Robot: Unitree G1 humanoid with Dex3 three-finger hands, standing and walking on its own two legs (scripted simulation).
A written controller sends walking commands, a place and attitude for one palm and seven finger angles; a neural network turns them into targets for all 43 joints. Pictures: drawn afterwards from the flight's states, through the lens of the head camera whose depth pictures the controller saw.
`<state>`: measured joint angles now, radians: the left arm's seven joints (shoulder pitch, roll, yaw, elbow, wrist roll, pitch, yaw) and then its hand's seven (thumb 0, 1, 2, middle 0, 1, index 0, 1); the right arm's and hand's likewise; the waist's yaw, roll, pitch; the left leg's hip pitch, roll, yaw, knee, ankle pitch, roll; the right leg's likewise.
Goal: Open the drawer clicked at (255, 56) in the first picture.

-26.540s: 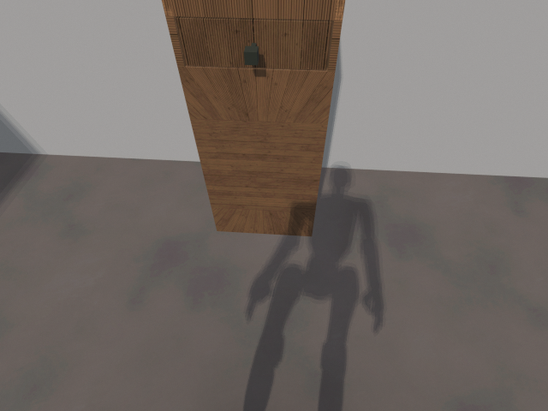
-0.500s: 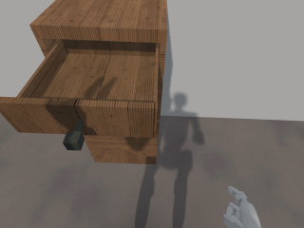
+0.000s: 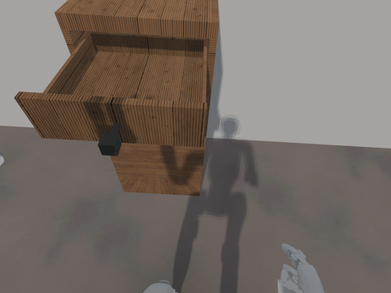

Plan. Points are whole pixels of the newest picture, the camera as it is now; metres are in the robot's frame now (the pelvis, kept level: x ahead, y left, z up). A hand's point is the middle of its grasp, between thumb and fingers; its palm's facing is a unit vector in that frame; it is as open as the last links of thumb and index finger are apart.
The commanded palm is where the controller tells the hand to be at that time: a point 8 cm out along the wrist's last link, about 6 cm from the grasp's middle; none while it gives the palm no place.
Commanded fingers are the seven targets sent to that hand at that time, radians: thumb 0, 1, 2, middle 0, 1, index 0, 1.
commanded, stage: step back with the hand held close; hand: left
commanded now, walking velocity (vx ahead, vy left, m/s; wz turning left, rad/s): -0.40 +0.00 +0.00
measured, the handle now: (112, 137) +0.39 +0.21 +0.10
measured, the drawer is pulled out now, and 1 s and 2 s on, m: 0.30 0.30 0.30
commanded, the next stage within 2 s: stop stepping back and stand still in 0.14 s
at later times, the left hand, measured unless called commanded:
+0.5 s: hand out of the picture +0.03 +0.22 +0.30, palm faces +0.57 -0.69 -0.43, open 7.4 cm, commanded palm -0.02 +0.27 +0.29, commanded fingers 0.00 0.90 0.90 -0.20 -0.30 -0.20 -0.30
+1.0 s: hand out of the picture +0.01 +0.24 +0.30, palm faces +0.60 -0.67 -0.43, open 7.4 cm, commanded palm -0.06 +0.28 +0.29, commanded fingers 0.00 0.90 0.90 -0.20 -0.30 -0.20 -0.30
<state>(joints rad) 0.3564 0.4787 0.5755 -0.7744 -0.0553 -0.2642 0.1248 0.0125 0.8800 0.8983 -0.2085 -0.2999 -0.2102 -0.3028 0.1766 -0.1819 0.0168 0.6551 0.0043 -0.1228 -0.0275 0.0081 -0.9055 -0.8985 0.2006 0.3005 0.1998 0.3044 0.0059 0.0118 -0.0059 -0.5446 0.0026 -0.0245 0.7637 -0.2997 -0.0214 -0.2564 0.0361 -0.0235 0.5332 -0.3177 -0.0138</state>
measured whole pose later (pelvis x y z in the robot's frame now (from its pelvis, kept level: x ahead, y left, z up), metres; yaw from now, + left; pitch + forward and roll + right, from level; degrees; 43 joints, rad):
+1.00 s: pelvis -0.17 -0.01 +0.00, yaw +4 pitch +0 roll +0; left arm 0.37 0.50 0.60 -0.68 -0.04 -0.28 0.15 0.01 0.88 0.90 -0.21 -0.30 -0.21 -0.30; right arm 0.23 -0.20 0.01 0.67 0.01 -0.10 -0.04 0.01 -0.91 -0.90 0.20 0.30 0.20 0.30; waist -0.02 0.01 -0.03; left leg -0.34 0.04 0.05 0.72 -0.36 0.00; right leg -0.25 0.01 -0.11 0.55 -0.29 -0.05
